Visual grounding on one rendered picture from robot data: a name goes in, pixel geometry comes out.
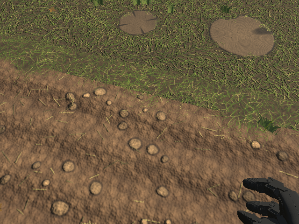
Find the robot right hand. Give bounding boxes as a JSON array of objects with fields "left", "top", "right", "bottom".
[{"left": 237, "top": 176, "right": 299, "bottom": 224}]

